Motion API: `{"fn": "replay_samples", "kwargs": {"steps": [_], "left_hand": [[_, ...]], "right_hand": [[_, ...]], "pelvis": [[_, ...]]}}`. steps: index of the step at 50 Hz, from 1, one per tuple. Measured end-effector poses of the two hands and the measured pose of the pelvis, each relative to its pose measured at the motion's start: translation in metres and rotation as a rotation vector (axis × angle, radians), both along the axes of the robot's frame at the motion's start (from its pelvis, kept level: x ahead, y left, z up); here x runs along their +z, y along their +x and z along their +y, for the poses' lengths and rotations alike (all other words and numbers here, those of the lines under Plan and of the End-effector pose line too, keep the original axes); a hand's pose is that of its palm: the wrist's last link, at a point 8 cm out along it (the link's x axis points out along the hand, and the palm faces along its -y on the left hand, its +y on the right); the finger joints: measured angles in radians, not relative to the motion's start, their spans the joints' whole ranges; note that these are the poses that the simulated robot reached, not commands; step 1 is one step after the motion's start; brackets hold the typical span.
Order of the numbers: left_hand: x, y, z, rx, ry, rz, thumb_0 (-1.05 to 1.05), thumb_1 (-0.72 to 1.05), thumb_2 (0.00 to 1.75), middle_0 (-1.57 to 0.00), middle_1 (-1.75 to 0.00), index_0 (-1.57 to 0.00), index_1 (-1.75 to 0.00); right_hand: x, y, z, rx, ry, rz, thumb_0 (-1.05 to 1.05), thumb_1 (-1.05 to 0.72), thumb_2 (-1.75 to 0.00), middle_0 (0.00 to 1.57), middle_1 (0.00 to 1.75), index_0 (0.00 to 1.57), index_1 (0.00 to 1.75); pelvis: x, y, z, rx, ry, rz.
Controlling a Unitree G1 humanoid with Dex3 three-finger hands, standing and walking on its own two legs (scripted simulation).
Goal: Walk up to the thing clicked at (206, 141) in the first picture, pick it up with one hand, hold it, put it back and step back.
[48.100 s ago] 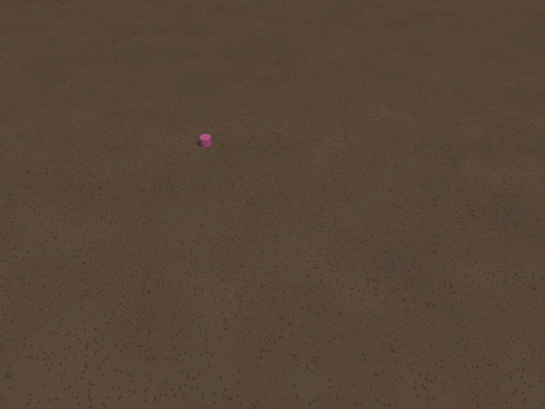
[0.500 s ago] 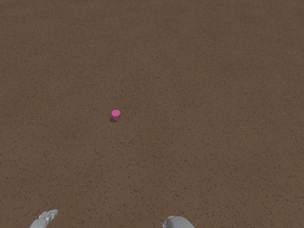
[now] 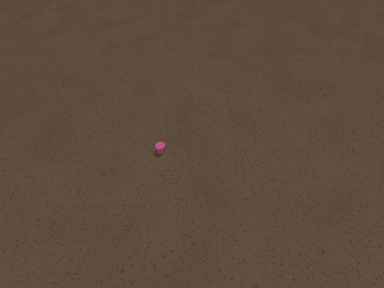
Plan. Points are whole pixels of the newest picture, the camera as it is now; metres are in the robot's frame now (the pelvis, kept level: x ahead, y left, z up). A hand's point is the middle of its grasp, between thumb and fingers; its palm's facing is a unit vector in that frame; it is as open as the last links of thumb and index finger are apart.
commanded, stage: step back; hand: left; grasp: from above
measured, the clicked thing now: (160, 147) +1.07 +0.27 -0.73
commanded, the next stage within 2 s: stand in 1.04 s
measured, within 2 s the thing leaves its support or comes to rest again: neither
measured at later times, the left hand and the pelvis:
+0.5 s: hand out of the picture +0.14 +0.25 -0.14, palm faces +0.05 -0.94 -0.34, open 7.4 cm; pelvis +0.04 +0.00 +0.00, yaw +3 degrees
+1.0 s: hand out of the picture +0.13 +0.28 -0.13, palm faces +0.06 -0.93 -0.35, open 7.4 cm; pelvis +0.06 +0.01 +0.02, yaw +2 degrees
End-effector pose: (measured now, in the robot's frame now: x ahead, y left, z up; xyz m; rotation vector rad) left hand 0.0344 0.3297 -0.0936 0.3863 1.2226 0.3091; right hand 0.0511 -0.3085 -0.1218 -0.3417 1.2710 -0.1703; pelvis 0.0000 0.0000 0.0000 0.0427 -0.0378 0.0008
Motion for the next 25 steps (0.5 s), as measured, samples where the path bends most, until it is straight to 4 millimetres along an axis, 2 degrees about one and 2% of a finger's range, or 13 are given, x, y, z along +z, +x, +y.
{"fn": "replay_samples", "kwargs": {"steps": [5,10,13,18,21,25], "left_hand": [[0.003,0.019,0.001,-0.022,-0.021,-0.006,0.01,0.90,0.90,-0.21,-0.30,-0.20,-0.30],[0.002,0.054,-0.012,-0.058,-0.026,-0.069,0.01,0.90,0.90,-0.21,-0.30,-0.20,-0.30],[0.000,0.070,-0.027,-0.063,-0.031,-0.116,0.01,0.90,0.90,-0.21,-0.30,-0.20,-0.30],[0.003,0.083,-0.045,-0.061,-0.074,-0.145,0.01,0.90,0.90,-0.21,-0.30,-0.20,-0.30],[0.002,0.089,-0.046,-0.056,-0.092,-0.154,0.01,0.90,0.90,-0.21,-0.30,-0.21,-0.30],[-0.007,0.095,-0.035,-0.038,-0.108,-0.147,0.01,0.90,0.90,-0.21,-0.30,-0.21,-0.30]], "right_hand": [[0.011,-0.017,0.009,-0.028,0.013,0.005,0.00,-0.90,-0.89,0.21,0.30,0.20,0.30],[0.011,-0.016,-0.008,-0.049,-0.006,0.003,0.00,-0.90,-0.89,0.21,0.30,0.21,0.30],[0.004,-0.005,-0.019,-0.058,-0.022,0.000,0.00,-0.90,-0.89,0.21,0.30,0.21,0.30],[0.009,0.026,-0.020,-0.024,-0.025,-0.034,0.00,-0.90,-0.89,0.21,0.30,0.20,0.30],[0.011,0.042,-0.016,0.004,-0.029,-0.049,0.00,-0.91,-0.89,0.20,0.30,0.20,0.30],[0.011,0.056,-0.005,0.024,-0.044,-0.055,0.00,-0.91,-0.89,0.20,0.30,0.20,0.30]], "pelvis": [[0.009,0.006,-0.001,0.009,-0.033,0.006],[0.006,0.013,-0.012,0.004,-0.034,-0.002],[0.001,0.017,-0.018,0.014,-0.060,-0.016],[0.007,0.026,-0.018,0.025,-0.037,-0.010],[0.008,0.031,-0.013,0.033,-0.037,-0.003],[0.004,0.037,-0.003,0.046,-0.039,-0.005]]}}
